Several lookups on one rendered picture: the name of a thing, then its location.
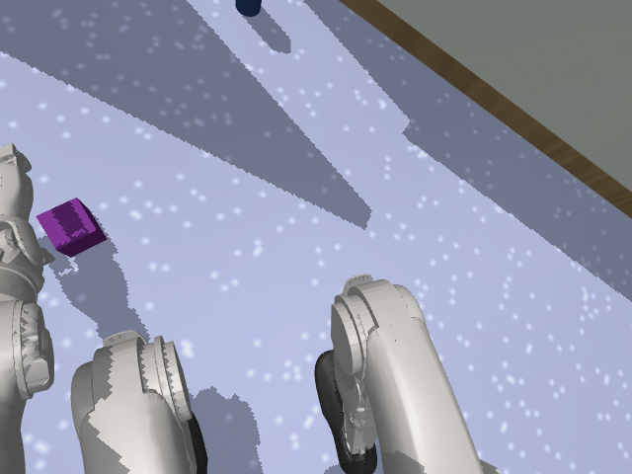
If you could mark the left robot hand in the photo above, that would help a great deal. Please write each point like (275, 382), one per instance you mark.
(16, 188)

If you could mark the left robot foot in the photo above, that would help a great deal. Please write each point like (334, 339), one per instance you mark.
(198, 444)

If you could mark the left robot arm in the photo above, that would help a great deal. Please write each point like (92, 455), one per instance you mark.
(26, 351)

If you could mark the right robot foot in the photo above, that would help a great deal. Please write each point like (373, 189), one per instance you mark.
(332, 408)

